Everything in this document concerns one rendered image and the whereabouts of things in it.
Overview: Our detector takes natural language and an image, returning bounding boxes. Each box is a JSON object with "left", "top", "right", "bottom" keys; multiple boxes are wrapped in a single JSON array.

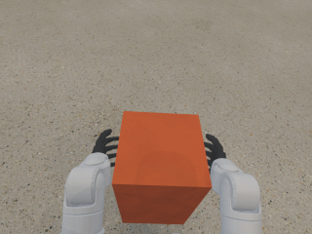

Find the carton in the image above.
[{"left": 111, "top": 111, "right": 212, "bottom": 224}]

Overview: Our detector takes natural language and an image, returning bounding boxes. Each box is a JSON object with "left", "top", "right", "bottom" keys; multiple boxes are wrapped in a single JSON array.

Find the right robot hand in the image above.
[{"left": 204, "top": 134, "right": 226, "bottom": 174}]

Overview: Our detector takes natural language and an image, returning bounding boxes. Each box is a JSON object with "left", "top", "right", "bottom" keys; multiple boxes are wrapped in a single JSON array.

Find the robot left forearm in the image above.
[{"left": 59, "top": 152, "right": 111, "bottom": 234}]

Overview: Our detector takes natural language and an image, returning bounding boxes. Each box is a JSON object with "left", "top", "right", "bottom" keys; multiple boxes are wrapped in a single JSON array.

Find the robot right forearm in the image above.
[{"left": 210, "top": 158, "right": 262, "bottom": 234}]

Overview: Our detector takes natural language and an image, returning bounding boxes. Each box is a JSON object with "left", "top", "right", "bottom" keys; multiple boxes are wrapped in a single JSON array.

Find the left robot hand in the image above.
[{"left": 92, "top": 129, "right": 119, "bottom": 167}]

